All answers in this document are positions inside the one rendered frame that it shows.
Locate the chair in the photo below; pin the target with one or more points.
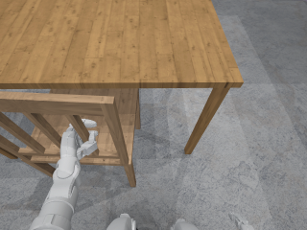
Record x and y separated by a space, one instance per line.
116 112

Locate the table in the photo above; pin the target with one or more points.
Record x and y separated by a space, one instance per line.
117 44

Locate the robot left shin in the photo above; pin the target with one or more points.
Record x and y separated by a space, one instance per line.
124 216

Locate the robot left hand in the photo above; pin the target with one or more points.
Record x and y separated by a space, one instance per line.
72 145

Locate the robot left forearm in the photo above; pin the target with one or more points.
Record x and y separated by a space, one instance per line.
60 203

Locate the robot shin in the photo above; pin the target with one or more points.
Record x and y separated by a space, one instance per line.
124 216
181 220

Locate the robot right hand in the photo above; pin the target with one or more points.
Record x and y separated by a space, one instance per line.
240 221

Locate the robot right shin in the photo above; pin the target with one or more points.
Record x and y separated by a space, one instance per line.
181 220

